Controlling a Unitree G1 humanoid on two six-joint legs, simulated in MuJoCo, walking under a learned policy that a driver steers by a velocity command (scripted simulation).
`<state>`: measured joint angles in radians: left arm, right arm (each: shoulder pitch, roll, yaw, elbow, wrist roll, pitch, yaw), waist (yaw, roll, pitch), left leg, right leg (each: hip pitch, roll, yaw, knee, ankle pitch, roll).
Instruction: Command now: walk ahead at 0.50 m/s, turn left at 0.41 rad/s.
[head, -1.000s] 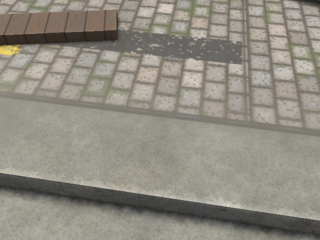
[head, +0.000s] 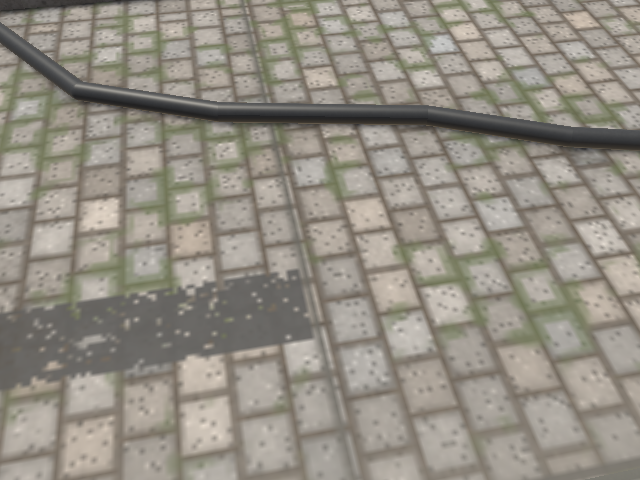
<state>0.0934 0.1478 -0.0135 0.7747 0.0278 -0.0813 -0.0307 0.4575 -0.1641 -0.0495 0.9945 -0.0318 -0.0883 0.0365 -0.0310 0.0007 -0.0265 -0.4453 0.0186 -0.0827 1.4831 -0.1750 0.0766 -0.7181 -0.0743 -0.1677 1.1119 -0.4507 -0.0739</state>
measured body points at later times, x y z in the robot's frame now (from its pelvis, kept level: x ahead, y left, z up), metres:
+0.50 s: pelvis +0.28 +0.07 +0.06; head +0.29 +0.07 +0.51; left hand +0.19 +0.28 -0.09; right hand +0.55 -0.09 -0.03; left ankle +0.35 +0.18 -0.65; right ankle +0.09 -0.11 -0.63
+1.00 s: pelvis +0.56 +0.14 +0.07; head +0.59 +0.14 +0.52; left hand +0.67 +0.45 -0.01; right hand +0.68 -0.10 -0.07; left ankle +0.36 +0.18 -0.61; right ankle +0.71 +0.11 -0.65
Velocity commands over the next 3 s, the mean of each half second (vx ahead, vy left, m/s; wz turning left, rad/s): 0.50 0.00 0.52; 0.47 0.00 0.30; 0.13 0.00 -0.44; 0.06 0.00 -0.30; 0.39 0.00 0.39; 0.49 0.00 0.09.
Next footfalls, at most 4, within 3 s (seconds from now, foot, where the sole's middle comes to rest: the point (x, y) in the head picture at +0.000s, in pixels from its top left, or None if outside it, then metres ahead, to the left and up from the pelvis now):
0.46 left None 0.38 0.19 -0.69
0.94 right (260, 355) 0.74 0.13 -0.69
1.50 left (165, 363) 0.73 0.33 -0.69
1.90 right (291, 377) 0.69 0.06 -0.69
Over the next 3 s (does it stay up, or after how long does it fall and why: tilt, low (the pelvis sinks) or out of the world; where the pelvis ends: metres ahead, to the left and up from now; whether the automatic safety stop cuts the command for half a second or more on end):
stays up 1.12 0.35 0.07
